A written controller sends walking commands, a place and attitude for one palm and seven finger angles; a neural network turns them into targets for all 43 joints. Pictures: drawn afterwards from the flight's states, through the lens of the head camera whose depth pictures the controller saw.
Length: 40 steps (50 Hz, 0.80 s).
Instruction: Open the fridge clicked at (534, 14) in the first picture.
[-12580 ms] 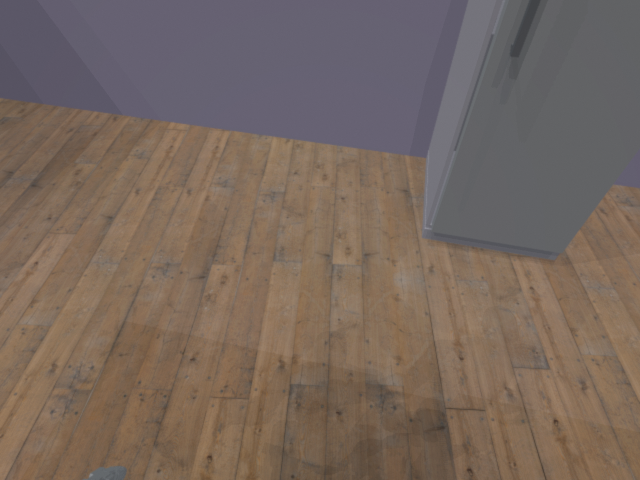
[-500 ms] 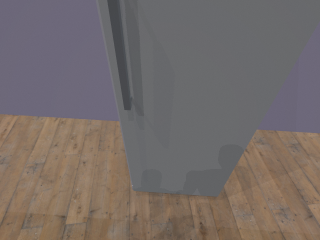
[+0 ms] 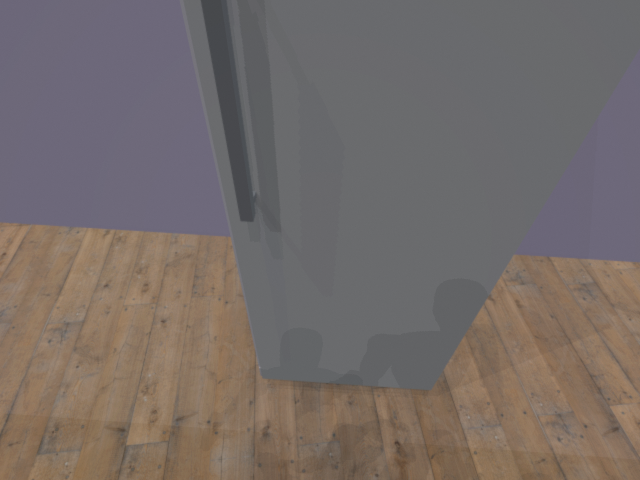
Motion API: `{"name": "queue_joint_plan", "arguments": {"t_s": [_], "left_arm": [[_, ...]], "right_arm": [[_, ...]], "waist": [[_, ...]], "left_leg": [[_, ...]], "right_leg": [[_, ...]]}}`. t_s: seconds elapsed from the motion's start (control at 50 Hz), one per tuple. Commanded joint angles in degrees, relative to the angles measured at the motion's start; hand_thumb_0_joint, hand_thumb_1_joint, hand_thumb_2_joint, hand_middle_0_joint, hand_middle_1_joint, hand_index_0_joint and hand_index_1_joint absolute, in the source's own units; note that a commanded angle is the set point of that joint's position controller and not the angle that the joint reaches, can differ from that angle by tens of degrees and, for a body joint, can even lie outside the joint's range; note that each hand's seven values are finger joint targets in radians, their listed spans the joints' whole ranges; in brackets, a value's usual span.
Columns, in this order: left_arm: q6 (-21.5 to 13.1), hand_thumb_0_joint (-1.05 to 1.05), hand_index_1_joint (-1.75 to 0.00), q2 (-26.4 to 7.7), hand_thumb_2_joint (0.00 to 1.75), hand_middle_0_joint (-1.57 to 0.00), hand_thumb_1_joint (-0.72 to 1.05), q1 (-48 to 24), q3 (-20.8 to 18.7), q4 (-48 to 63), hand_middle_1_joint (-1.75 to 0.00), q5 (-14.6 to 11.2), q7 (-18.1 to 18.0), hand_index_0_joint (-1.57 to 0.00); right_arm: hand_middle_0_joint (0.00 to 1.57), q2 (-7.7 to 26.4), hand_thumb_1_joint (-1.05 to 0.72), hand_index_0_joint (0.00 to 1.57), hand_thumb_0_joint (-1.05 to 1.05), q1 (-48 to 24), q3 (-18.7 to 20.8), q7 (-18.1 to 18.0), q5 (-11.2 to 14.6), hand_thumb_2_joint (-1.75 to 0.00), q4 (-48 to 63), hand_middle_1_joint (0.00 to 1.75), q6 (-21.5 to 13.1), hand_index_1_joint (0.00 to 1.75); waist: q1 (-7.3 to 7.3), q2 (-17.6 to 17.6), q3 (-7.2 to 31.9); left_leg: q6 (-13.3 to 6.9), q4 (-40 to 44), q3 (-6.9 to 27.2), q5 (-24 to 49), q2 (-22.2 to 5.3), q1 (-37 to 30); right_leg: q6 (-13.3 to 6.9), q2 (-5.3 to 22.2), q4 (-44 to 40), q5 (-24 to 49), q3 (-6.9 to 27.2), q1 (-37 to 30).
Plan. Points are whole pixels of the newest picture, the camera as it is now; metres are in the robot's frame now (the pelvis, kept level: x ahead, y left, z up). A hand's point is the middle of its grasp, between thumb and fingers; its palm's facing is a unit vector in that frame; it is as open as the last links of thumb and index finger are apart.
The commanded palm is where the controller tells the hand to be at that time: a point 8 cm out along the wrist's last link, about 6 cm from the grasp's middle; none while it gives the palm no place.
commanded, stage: look again from close up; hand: left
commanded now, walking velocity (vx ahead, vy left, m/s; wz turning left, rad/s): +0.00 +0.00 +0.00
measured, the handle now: (233, 96) +0.49 +0.14 +0.24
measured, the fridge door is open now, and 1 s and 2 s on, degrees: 0 0 0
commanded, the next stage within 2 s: none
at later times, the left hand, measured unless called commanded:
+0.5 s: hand out of the picture +0.07 +0.23 -0.16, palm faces -0.02 -0.95 -0.32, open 7.4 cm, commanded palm none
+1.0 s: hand out of the picture +0.07 +0.23 -0.16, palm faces -0.01 -0.95 -0.32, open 7.4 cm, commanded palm none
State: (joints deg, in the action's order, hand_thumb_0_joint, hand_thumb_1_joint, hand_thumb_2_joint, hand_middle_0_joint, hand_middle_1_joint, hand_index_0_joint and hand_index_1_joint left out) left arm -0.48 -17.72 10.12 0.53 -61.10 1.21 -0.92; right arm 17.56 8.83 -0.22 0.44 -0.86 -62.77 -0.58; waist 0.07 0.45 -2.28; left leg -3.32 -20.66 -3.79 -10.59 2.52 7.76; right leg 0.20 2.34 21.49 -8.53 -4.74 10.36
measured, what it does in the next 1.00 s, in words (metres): stands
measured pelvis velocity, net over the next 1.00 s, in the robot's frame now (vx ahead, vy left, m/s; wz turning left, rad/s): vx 0.02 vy -0.01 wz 0.01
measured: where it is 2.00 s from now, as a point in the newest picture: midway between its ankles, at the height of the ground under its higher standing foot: outside the picture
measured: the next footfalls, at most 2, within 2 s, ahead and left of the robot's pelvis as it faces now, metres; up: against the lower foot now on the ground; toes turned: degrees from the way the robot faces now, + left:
none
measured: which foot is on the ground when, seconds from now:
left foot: down 0.00-1.00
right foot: down 0.00-1.00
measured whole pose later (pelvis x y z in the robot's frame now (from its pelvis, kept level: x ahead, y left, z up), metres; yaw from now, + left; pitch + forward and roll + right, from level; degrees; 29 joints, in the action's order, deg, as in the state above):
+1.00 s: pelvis +0.02 -0.01 +0.00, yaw +0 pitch -2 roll +0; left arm -0.5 -18.1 9.8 0.5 -63.1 1.0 -0.6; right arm 18.1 8.5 -0.9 0.2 -0.8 -64.3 -0.7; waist -0.3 0.6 -1.8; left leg -2.2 -17.2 -2.9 -10.0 1.8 4.9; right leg -0.6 1.4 18.2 -8.3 -5.5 7.5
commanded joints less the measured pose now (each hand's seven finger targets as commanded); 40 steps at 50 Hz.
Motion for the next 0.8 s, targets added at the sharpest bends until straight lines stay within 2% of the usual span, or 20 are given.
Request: {"name": "queue_joint_plan", "arguments": {"t_s": [0.0,0.14,0.18,0.2,0.24,0.42,0.48,0.64,0.78], "left_arm": [[-1.39,0.00,-0.30,-11.06,0.90,-0.20,0.90,-1.03,-2.10,3.34,-0.30,-0.02,-0.41,-0.20],[-1.38,0.00,-0.30,-11.55,0.90,-0.20,0.90,-2.28,-2.17,3.34,-0.30,-0.09,-0.34,-0.20],[-1.36,0.00,-0.30,-11.63,0.90,-0.20,0.90,-2.52,-2.12,3.15,-0.30,-0.13,-0.26,-0.20],[-1.44,0.00,-0.30,-11.65,0.90,-0.20,0.90,-2.32,-2.15,3.21,-0.30,-0.04,-0.29,-0.20],[-1.45,0.00,-0.30,-11.79,0.90,-0.20,0.90,-2.46,-2.14,3.08,-0.30,-0.14,-0.24,-0.20],[-1.48,0.00,-0.30,-11.87,0.90,-0.20,0.90,-2.30,-2.11,2.55,-0.30,-0.14,-0.22,-0.20],[-1.36,0.00,-0.30,-11.75,0.90,-0.20,0.90,-2.38,-2.05,2.33,-0.30,-0.19,-0.12,-0.20],[-1.49,0.00,-0.30,-11.68,0.90,-0.20,0.90,-1.78,-2.13,2.06,-0.30,-0.20,-0.17,-0.20],[-1.44,0.00,-0.30,-11.56,0.90,-0.20,0.90,-1.84,-2.08,1.74,-0.30,-0.24,-0.14,-0.20]], "right_arm": [[0.20,11.29,-0.90,0.20,0.00,-2.30,2.22,-0.68,0.28,-0.90,3.47,0.30,-1.47,0.30],[0.20,11.87,-0.90,0.20,0.00,-2.93,2.05,-0.71,0.30,-0.90,3.09,0.30,-1.53,0.30],[0.20,11.99,-0.90,0.20,0.00,-3.11,2.09,-0.68,0.33,-0.90,2.96,0.30,-1.43,0.30],[0.20,11.79,-0.90,0.20,0.00,-2.86,2.05,-0.69,0.28,-0.90,3.03,0.30,-1.44,0.30],[0.20,12.15,-0.90,0.20,0.00,-3.05,2.01,-0.71,0.29,-0.90,2.90,0.30,-1.49,0.30],[0.20,12.19,-0.90,0.20,0.00,-3.07,1.78,-0.82,0.35,-0.90,2.55,0.30,-1.53,0.30],[0.20,12.31,-0.90,0.20,0.00,-3.05,1.80,-0.84,0.29,-0.90,2.39,0.30,-1.39,0.30],[0.20,12.11,-0.90,0.20,0.00,-2.68,1.72,-0.95,0.30,-0.90,2.32,0.30,-1.51,0.30],[0.20,12.06,-0.90,0.20,0.00,-2.56,1.64,-0.95,0.35,-0.90,2.03,0.30,-1.49,0.30]], "waist": [[-0.27,-0.73,2.67],[-0.29,-0.22,2.78],[-0.22,0.06,2.06],[-0.20,0.53,2.46],[-0.16,-0.43,3.04],[-0.19,0.00,2.69],[-0.11,-0.61,1.58],[-0.18,-0.16,2.49],[-0.31,-0.16,2.05]], "left_leg": [[1.46,6.01,9.16,2.66,-9.74,3.02],[1.63,6.60,9.13,3.57,-9.79,2.48],[1.68,6.97,9.10,1.83,-9.68,2.48],[1.59,6.61,9.15,3.63,-9.72,2.05],[1.71,6.67,8.91,3.62,-9.76,1.69],[1.73,6.96,8.85,4.74,-9.92,1.02],[1.90,7.65,8.87,1.84,-9.75,1.55],[1.81,7.25,8.81,4.34,-9.89,0.65],[1.87,7.71,8.94,3.14,-9.88,1.08]], "right_leg": [[-1.78,6.34,-3.75,1.75,7.32,-3.70],[-1.70,6.51,-4.39,2.43,7.36,-4.58],[-1.61,6.55,-5.10,0.79,7.44,-3.92],[-1.76,6.51,-4.92,2.40,7.45,-4.18],[-1.69,6.65,-5.15,2.34,7.38,-4.58],[-1.70,6.72,-5.81,3.55,7.42,-4.87],[-1.64,6.56,-6.45,0.78,7.71,-4.01],[-1.75,6.67,-6.36,3.17,7.65,-4.85],[-1.63,6.63,-6.59,1.86,7.51,-4.92]]}}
